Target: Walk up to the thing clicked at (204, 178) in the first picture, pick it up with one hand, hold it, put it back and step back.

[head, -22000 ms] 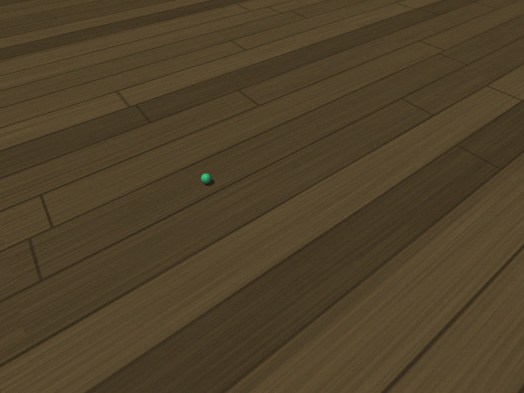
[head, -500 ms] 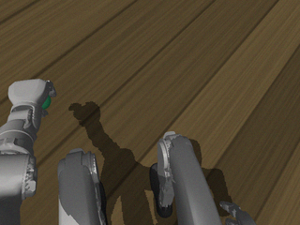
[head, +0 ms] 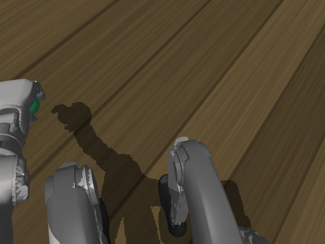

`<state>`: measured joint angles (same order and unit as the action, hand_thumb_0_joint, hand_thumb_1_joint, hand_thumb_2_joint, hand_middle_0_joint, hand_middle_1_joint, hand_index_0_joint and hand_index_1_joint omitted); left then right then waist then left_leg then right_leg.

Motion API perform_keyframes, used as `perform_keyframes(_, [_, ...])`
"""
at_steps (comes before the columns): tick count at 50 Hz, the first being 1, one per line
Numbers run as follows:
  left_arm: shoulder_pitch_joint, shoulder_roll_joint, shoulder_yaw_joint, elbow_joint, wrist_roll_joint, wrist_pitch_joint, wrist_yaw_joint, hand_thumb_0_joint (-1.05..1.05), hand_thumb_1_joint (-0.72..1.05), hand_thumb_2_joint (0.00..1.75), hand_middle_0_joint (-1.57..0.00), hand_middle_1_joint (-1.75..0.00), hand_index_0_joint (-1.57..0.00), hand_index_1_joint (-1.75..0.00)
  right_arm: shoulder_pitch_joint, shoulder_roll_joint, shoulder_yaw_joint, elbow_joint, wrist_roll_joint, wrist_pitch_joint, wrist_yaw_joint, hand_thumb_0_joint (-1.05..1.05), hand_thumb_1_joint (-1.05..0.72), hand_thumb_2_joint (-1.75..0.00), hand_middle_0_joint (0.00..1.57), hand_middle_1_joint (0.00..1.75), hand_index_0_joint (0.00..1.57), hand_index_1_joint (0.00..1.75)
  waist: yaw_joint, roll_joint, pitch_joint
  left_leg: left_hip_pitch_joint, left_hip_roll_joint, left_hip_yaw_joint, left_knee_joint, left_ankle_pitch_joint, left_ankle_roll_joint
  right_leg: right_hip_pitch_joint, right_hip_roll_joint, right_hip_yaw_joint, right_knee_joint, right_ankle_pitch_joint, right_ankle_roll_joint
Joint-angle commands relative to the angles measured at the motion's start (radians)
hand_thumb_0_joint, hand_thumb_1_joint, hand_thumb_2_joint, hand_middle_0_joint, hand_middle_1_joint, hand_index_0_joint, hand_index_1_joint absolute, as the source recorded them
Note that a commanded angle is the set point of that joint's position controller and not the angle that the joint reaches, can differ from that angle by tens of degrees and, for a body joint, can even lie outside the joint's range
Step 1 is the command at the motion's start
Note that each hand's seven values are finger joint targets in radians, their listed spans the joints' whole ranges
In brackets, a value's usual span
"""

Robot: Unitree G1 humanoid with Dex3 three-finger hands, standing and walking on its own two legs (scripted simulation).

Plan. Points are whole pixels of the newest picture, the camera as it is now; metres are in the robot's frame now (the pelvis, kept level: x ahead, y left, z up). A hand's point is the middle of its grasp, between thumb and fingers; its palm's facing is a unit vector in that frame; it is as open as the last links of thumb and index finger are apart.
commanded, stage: lower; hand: left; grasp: from above
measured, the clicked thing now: (26, 104) +0.49 +0.26 -0.19
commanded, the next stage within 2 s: rest in 0.32 s
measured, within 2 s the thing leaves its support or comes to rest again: rests again in 1.74 s
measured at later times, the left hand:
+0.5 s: hand (35, 115) +0.47 +0.25 -0.22, palm faces -0.45 -0.05 -0.89, open 7.2 cm
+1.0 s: hand (41, 115) +0.48 +0.25 -0.27, palm faces -0.45 -0.10 -0.89, open 7.2 cm
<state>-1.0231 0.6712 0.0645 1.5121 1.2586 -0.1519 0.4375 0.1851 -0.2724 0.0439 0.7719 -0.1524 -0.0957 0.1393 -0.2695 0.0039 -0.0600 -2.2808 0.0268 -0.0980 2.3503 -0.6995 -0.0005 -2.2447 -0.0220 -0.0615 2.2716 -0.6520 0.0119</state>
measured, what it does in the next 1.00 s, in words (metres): stands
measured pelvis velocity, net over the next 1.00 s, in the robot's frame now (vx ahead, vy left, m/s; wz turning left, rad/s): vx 0.00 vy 0.01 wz -0.08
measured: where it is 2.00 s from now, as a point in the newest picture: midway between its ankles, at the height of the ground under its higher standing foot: (139, 228)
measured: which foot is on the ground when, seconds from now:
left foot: down 0.00-1.00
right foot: down 0.00-1.00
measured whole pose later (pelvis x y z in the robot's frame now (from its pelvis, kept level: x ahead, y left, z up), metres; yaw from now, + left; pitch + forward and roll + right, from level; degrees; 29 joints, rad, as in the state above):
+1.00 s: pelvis +0.00 +0.01 -0.05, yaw -5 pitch +31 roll -11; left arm -1.04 0.86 0.17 1.68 1.33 -0.22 0.58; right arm 0.16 -0.32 0.16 0.74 -0.26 -0.19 0.25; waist -0.37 -0.07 0.09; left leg -2.37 0.02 -0.19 2.54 -0.73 0.00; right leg -2.30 0.00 -0.13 2.40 -0.65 0.03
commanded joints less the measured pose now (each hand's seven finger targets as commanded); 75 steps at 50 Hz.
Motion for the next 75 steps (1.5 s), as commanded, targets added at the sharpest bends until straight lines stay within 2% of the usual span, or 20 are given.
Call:
perform_keyframes(1, [-0.312,0.215,0.021,-0.174,-0.013,0.004,0.03,0.0,0.68,0.46,-1.06,-0.46,-1.07,-0.44,0.234,-0.252,-0.081,-0.005,0.006,0.0,-0.004,0.0,-0.92,-0.91,0.2,0.3,0.2,0.3,-0.005,0.264,-0.711,0.495,-0.034,0.078,-0.23,0.231,0.028,0.411,0.044,-0.076,-0.219,0.25,-0.046])
perform_keyframes(7, [-0.313,0.208,0.007,-0.106,-0.015,-0.005,0.034,0.0,0.67,0.46,-1.07,-0.43,-1.08,-0.42,0.23,-0.251,-0.069,-0.001,0.003,-0.002,0.0,0.0,-0.91,-0.9,0.2,0.3,0.2,0.3,-0.025,0.221,-0.639,0.423,-0.034,0.075,-0.195,0.194,0.035,0.384,0.052,-0.079,-0.209,0.222,-0.042])
perform_keyframes(17, [-0.329,0.29,0.063,-0.098,0.039,-0.039,0.093,0.0,0.69,0.45,-1.05,-0.48,-1.08,-0.46,0.217,-0.279,-0.054,-0.01,-0.022,-0.015,0.015,0.0,-0.91,-0.9,0.2,0.3,0.2,0.3,-0.034,0.33,-0.654,0.469,-0.035,0.055,-0.18,0.194,0.02,0.322,0.052,-0.113,-0.15,0.21,-0.047])
perform_keyframes(22, [-0.329,0.254,0.023,-0.003,0.046,-0.022,0.117,0.0,0.68,0.45,-1.03,-0.46,-1.06,-0.43,0.19,-0.283,-0.032,-0.016,-0.035,-0.031,0.03,0.0,-0.9,-0.9,0.2,0.3,0.2,0.3,-0.061,0.339,-0.587,0.432,-0.034,0.052,-0.156,0.142,0.024,0.274,0.054,-0.119,-0.137,0.176,-0.047])
perform_keyframes(27, [-0.34,0.344,0.099,0.0,0.047,-0.027,0.134,0.0,0.65,0.42,-1.01,-0.43,-1.04,-0.4,0.216,-0.305,-0.024,-0.016,-0.054,-0.048,0.044,0.0,-0.9,-0.9,0.2,0.3,0.2,0.3,-0.088,0.293,-0.563,0.39,-0.032,0.054,-0.112,0.161,0.031,0.3,0.054,-0.123,-0.123,0.198,-0.039])
perform_keyframes(30, [-0.352,0.316,0.081,0.027,0.037,-0.033,0.138,0.0,0.62,0.41,-0.97,-0.48,-1.01,-0.44,0.21,-0.306,-0.015,-0.021,-0.059,-0.059,0.053,0.0,-0.9,-0.9,0.2,0.3,0.2,0.3,-0.107,0.286,-0.556,0.375,-0.031,0.046,-0.095,0.164,0.031,0.302,0.058,-0.129,-0.121,0.207,-0.036])
perform_keyframes(31, [-0.338,0.298,0.057,0.019,0.032,-0.038,0.135,0.0,0.61,0.4,-0.96,-0.47,-1.0,-0.43,0.198,-0.3,-0.008,-0.033,-0.058,-0.064,0.058,0.0,-0.9,-0.9,0.2,0.3,0.2,0.3,-0.09,0.3,-0.569,0.374,-0.029,0.046,-0.097,0.171,0.031,0.322,0.063,-0.126,-0.125,0.212,-0.037])
perform_keyframes(32, [-0.299,0.366,0.112,0.036,0.035,-0.037,0.144,0.0,0.61,0.41,-0.96,-0.47,-1.0,-0.43,0.219,-0.311,-0.011,-0.013,-0.065,-0.06,0.056,0.0,-0.9,-0.9,0.2,0.3,0.2,0.3,-0.085,0.282,-0.596,0.364,-0.03,0.045,-0.093,0.19,0.033,0.36,0.064,-0.129,-0.128,0.23,-0.032])
perform_keyframes(34, [-0.28,0.376,0.11,0.033,0.036,-0.041,0.141,0.0,0.62,0.44,-0.98,-0.48,-1.01,-0.45,0.219,-0.313,-0.01,-0.017,-0.061,-0.06,0.058,0.0,-0.9,-0.9,0.2,0.3,0.2,0.3,-0.074,0.308,-0.599,0.373,-0.029,0.046,-0.096,0.204,0.029,0.367,0.065,-0.129,-0.12,0.238,-0.034])
perform_keyframes(41, [-0.322,0.406,0.124,0.02,0.056,-0.06,0.165,0.0,0.71,0.47,-1.04,-0.5,-1.08,-0.46,0.222,-0.321,0.018,-0.013,-0.088,-0.074,0.089,0.0,-0.9,-0.9,0.2,0.3,0.2,0.3,-0.119,0.344,-0.567,0.4,-0.022,0.03,-0.061,0.24,0.024,0.364,0.071,-0.15,-0.083,0.285,-0.032])
perform_keyframes(43, [-0.289,0.424,0.14,0.025,0.056,-0.062,0.179,0.0,0.73,0.46,-1.05,-0.5,-1.08,-0.46,0.214,-0.329,0.021,-0.01,-0.09,-0.08,0.091,0.0,-0.9,-0.9,0.2,0.3,0.2,0.3,-0.102,0.376,-0.568,0.428,-0.021,0.022,-0.07,0.253,0.016,0.347,0.071,-0.161,-0.081,0.282,-0.037])
perform_keyframes(48, [-0.338,0.418,0.11,0.04,0.066,-0.064,0.19,0.0,0.77,0.45,-1.06,-0.5,-1.11,-0.46,0.197,-0.348,0.026,-0.019,-0.103,-0.099,0.111,0.0,-0.9,-0.9,0.2,0.3,0.2,0.3,-0.137,0.383,-0.51,0.403,-0.019,0.021,-0.048,0.192,0.019,0.302,0.072,-0.165,-0.076,0.243,-0.035])
perform_keyframes(52, [-0.274,0.422,0.127,0.076,0.058,-0.057,0.213,0.0,0.73,0.46,-1.05,-0.5,-1.08,-0.46,0.191,-0.35,0.028,-0.013,-0.102,-0.102,0.118,0.0,-0.9,-0.9,0.2,0.3,0.2,0.3,-0.111,0.391,-0.524,0.417,-0.017,0.007,-0.075,0.21,0.012,0.315,0.077,-0.175,-0.074,0.25,-0.038])
perform_keyframes(55, [-0.311,0.409,0.107,0.103,0.065,-0.054,0.207,0.0,0.74,0.45,-1.05,-0.51,-1.09,-0.47,0.191,-0.354,0.041,-0.018,-0.114,-0.111,0.129,0.0,-0.9,-0.9,0.2,0.3,0.2,0.3,-0.151,0.375,-0.486,0.402,-0.015,0.001,-0.061,0.198,0.017,0.302,0.077,-0.184,-0.069,0.249,-0.03])
perform_keyframes(56, [-0.296,0.427,0.119,0.105,0.061,-0.054,0.209,0.0,0.74,0.47,-1.06,-0.5,-1.09,-0.46,0.182,-0.354,0.041,-0.018,-0.105,-0.112,0.128,0.0,-0.9,-0.9,0.2,0.3,0.2,0.3,-0.133,0.374,-0.484,0.397,-0.014,-0.005,-0.068,0.196,0.016,0.291,0.077,-0.184,-0.068,0.242,-0.034])
perform_keyframes(60, [-0.32,0.431,0.106,0.12,0.054,-0.06,0.212,0.0,0.73,0.44,-1.04,-0.5,-1.08,-0.46,0.186,-0.349,0.068,-0.022,-0.115,-0.123,0.136,0.0,-0.91,-0.9,0.2,0.3,0.2,0.3,-0.16,0.34,-0.479,0.383,-0.012,-0.001,-0.039,0.217,0.022,0.347,0.081,-0.179,-0.078,0.275,-0.027])
perform_keyframes(69, [-0.312,0.482,0.113,0.149,0.063,-0.07,0.243,0.0,0.76,0.46,-1.06,-0.51,-1.1,-0.47,0.153,-0.368,0.091,-0.03,-0.116,-0.139,0.141,0.0,-0.91,-0.9,0.2,0.3,0.2,0.3,-0.152,0.393,-0.463,0.392,-0.009,-0.013,-0.053,0.194,0.014,0.338,0.086,-0.187,-0.071,0.251,-0.032])
perform_keyframes(70, [-0.331,0.455,0.084,0.147,0.064,-0.069,0.241,0.0,0.75,0.45,-1.05,-0.5,-1.09,-0.47,0.14,-0.383,0.082,-0.038,-0.116,-0.145,0.14,0.0,-0.91,-0.9,0.2,0.3,0.2,0.3,-0.162,0.386,-0.449,0.395,-0.005,-0.02,-0.052,0.182,0.012,0.318,0.087,-0.19,-0.071,0.245,-0.033])
perform_keyframes(71, [-0.319,0.491,0.11,0.154,0.074,-0.07,0.248,0.0,0.76,0.45,-1.06,-0.51,-1.1,-0.47,0.156,-0.374,0.096,-0.034,-0.122,-0.144,0.143,0.0,-0.91,-0.9,0.2,0.3,0.2,0.3,-0.165,0.392,-0.451,0.394,-0.006,-0.018,-0.054,0.187,0.014,0.334,0.089,-0.195,-0.074,0.246,-0.031])
perform_keyframes(75, [-0.318,0.475,0.099,0.174,0.075,-0.059,0.251,0.0,0.77,0.46,-1.06,-0.51,-1.1,-0.47,0.149,-0.385,0.099,-0.042,-0.125,-0.155,0.151,0.0,-0.9,-0.9,0.2,0.3,0.2,0.3,-0.179,0.391,-0.415,0.41,-0.001,-0.033,-0.058,0.181,0.009,0.301,0.085,-0.206,-0.063,0.243,-0.027])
